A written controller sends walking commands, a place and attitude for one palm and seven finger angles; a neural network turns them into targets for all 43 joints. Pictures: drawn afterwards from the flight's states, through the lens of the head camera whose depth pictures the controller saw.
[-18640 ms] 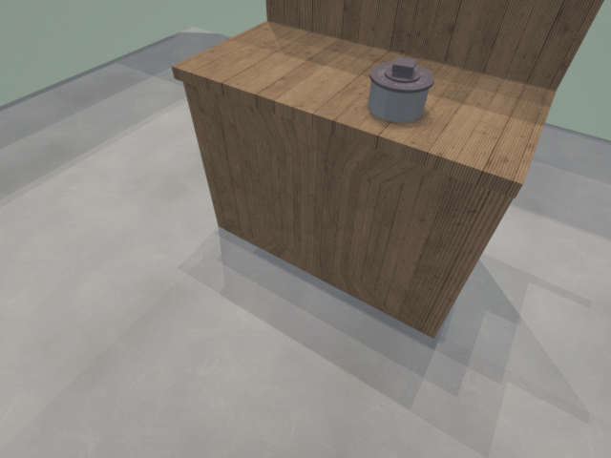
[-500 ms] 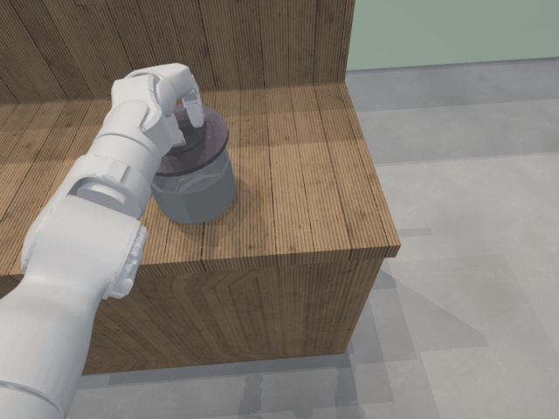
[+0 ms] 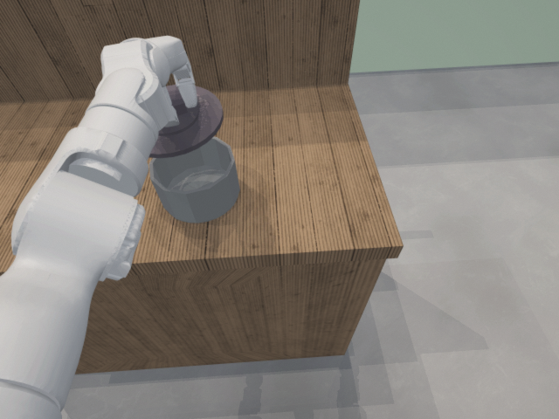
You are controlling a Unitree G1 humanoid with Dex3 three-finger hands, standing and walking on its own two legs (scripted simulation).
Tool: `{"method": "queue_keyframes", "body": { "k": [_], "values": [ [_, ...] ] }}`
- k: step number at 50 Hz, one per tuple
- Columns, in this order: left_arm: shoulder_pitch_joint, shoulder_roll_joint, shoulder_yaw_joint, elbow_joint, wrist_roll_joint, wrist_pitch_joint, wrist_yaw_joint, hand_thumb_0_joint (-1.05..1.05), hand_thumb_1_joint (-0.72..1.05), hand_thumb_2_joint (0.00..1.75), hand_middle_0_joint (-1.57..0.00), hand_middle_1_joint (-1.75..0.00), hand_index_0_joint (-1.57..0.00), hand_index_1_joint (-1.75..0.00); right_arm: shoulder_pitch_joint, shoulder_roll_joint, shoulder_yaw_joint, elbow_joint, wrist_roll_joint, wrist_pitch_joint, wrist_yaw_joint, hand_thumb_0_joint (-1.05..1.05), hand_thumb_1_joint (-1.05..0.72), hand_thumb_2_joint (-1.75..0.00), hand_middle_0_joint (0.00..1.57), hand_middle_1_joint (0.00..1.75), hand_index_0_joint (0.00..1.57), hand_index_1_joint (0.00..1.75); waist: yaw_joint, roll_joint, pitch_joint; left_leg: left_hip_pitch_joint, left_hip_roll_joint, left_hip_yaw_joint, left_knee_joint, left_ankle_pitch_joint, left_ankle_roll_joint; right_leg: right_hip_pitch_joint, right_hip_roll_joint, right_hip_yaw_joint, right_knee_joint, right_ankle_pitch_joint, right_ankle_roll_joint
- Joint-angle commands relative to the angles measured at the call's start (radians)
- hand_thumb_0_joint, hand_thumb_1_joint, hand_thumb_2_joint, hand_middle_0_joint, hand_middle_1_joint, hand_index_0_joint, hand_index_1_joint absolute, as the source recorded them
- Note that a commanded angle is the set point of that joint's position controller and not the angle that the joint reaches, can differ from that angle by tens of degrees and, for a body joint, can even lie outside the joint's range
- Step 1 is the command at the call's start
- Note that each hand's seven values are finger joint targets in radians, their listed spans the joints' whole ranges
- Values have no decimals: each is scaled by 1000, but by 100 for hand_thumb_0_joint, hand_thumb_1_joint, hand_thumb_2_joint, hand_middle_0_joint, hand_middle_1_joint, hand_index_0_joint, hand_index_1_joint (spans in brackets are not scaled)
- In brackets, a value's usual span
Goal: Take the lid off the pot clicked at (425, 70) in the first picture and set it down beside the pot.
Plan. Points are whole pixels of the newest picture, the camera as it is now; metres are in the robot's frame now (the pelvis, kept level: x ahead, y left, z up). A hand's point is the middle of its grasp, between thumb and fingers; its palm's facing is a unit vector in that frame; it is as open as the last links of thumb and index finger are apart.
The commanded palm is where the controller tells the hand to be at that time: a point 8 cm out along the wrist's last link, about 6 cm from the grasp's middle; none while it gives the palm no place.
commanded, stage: lift the lid straight up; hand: left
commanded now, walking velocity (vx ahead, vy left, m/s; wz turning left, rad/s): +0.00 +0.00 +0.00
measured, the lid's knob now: (165, 103) +0.53 +0.12 +0.19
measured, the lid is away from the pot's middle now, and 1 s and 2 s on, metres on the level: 0.01 0.02 0.15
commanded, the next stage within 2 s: move the lid sideways beside the pot in 0.82 s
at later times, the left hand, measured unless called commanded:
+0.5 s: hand (152, 74) +0.50 +0.12 +0.25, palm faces -0.29 -0.12 -0.95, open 7.0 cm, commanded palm +0.51 +0.12 +0.32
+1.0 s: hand (152, 63) +0.51 +0.11 +0.26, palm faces -0.26 -0.11 -0.96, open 7.0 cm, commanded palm +0.51 +0.13 +0.33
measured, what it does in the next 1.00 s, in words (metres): stands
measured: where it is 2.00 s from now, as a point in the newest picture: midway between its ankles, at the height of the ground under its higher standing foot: outside the picture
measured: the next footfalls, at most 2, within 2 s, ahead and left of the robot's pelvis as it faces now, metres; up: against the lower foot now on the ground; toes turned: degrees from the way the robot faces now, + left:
none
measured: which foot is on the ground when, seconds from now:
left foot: down 0.00-1.00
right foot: down 0.00-1.00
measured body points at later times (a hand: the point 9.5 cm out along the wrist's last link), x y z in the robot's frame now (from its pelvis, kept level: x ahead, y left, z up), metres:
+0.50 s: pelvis +0.00 +0.00 +0.00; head +0.04 -0.02 +0.45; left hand +0.51 +0.12 +0.30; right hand +0.05 -0.27 -0.14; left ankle +0.03 +0.10 -0.73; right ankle -0.06 -0.12 -0.73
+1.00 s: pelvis +0.00 +0.00 +0.00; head +0.04 -0.02 +0.45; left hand +0.52 +0.12 +0.31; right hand +0.05 -0.27 -0.13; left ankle +0.03 +0.10 -0.73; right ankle -0.06 -0.12 -0.73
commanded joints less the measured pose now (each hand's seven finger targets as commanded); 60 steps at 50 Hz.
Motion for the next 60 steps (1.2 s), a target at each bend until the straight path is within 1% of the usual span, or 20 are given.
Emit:
{"method": "queue_keyframes", "body": {
  "k": [1,5,12,14,15,18,20,24,30,32,34,35,37,43,46,49,52,53,56,60],
  "values": [
    [-686,243,39,-247,38,-13,39,0,62,99,-67,-107,-86,-115,18,-140,-49,-95,-5,-34,-15,0,-90,-90,20,30,20,30,-12,-78,-457,441,-48,-40,34,336,55,-32,56,-11,-61,472,-20],
    [-665,209,11,-172,40,4,25,0,62,99,-67,-107,-86,-115,22,-144,-48,-81,1,-24,-15,0,-90,-90,20,30,20,30,-26,-106,-375,404,-46,-36,24,288,54,-71,59,-20,-75,429,-21],
    [-740,225,20,-234,45,-3,14,0,62,99,-67,-107,-86,-115,27,-141,-50,-84,-6,-39,-9,0,-90,-90,20,30,20,30,-21,-40,-469,478,-44,-55,38,379,48,-70,59,-17,-61,449,-23],
    [-747,251,38,-252,46,-6,12,0,62,99,-67,-107,-86,-115,29,-142,-52,-89,-8,-40,-6,0,-90,-90,20,30,20,30,-15,-69,-485,469,-45,-49,39,375,51,-41,57,-15,-61,468,-21],
    [-748,266,50,-247,51,-5,12,0,62,99,-67,-107,-86,-115,19,-140,-49,-91,-6,-40,-6,0,-90,-90,20,30,20,30,-6,-67,-478,461,-46,-53,40,392,51,-39,56,-16,-55,473,-23],
    [-719,197,6,-189,40,18,6,0,62,99,-67,-107,-86,-115,27,-143,-50,-80,-3,-34,-4,0,-90,-90,20,30,20,30,-16,-65,-413,437,-44,-48,34,389,49,-71,56,-24,-68,460,-25],
    [-728,220,17,-162,51,31,9,0,62,99,-67,-107,-86,-115,23,-147,-45,-79,-3,-34,-4,0,-90,-90,20,30,20,30,-18,-95,-392,418,-45,-49,22,331,51,-75,60,-26,-71,424,-23],
    [-776,266,38,-201,54,25,7,0,62,99,-67,-107,-86,-115,15,-145,-44,-90,-6,-42,-8,0,-90,-90,20,30,20,30,-13,-87,-455,425,-49,-45,25,330,52,-30,51,-14,-67,456,-21],
    [-803,196,-5,-184,59,34,5,0,62,99,-67,-107,-86,-115,18,-141,-43,-82,0,-53,-3,0,-90,-90,20,30,20,30,-23,-53,-423,467,-39,-60,26,367,49,-103,59,-23,-75,403,-23],
    [-780,210,6,-141,63,46,4,0,62,99,-67,-107,-86,-115,25,-145,-42,-74,-2,-52,-5,0,-90,-90,20,30,20,30,-24,-85,-399,439,-40,-56,15,320,49,-96,58,-25,-80,386,-23],
    [-788,211,5,-192,57,39,1,0,62,99,-67,-107,-86,-115,17,-146,-42,-84,-3,-53,-1,0,-90,-90,20,30,20,30,-16,-74,-439,454,-40,-55,21,361,49,-71,54,-20,-74,423,-22],
    [-754,187,-3,-124,61,51,0,0,62,99,-67,-107,-86,-115,17,-144,-40,-75,-2,-49,-4,0,-90,-90,20,30,20,30,-22,-96,-402,434,-41,-52,24,347,53,-88,54,-22,-76,417,-23],
    [-745,220,13,-92,67,69,1,0,62,99,-67,-107,-86,-115,23,-152,-38,-67,-2,-40,-8,0,-90,-90,20,30,20,30,-28,-141,-362,381,-43,-42,5,265,53,-73,52,-23,-89,391,-19],
    [-831,210,6,-201,56,32,9,0,62,99,-67,-107,-86,-115,27,-144,-42,-81,-4,-59,-11,0,-90,-90,20,30,20,30,-25,-59,-468,463,-36,-56,25,358,51,-68,51,-20,-78,429,-24],
    [-845,264,34,-241,70,23,9,0,62,99,-67,-107,-86,-115,23,-141,-44,-89,-9,-69,-8,0,-90,-90,20,30,20,30,-12,-53,-513,486,-42,-60,31,385,52,-45,54,-13,-67,445,-22],
    [-724,368,96,-174,105,4,8,0,62,99,-67,-107,-86,-115,16,-148,-39,-93,-11,-38,-19,0,-90,-90,20,30,20,30,0,-124,-443,365,-48,-33,26,333,51,11,46,-8,-66,484,-20],
    [-695,313,44,-109,103,30,7,0,62,99,-67,-107,-86,-115,3,-151,-34,-91,2,-15,-22,0,-90,-90,20,30,20,30,-9,-134,-352,308,-46,-18,13,277,50,-20,46,-14,-73,459,-21],
    [-706,273,22,-133,92,26,5,0,62,99,-67,-107,-86,-115,9,-152,-39,-92,2,-12,-19,0,-90,-90,20,30,20,30,-14,-102,-359,339,-38,-17,17,315,49,-40,43,-19,-76,467,-24],
    [-757,343,61,-246,102,0,4,0,62,99,-67,-107,-86,-115,6,-150,-46,-114,-5,-16,-13,0,-90,-90,20,30,20,30,-4,-62,-483,425,-37,-33,46,411,51,-16,47,-8,-58,502,-19],
    [-777,369,73,-332,92,-37,-9,0,62,99,-67,-107,-86,-115,7,-141,-52,-128,-3,-21,-11,0,-90,-90,20,30,20,30,1,-37,-560,483,-36,-42,70,507,55,2,47,-2,-44,548,-14]
  ]
}}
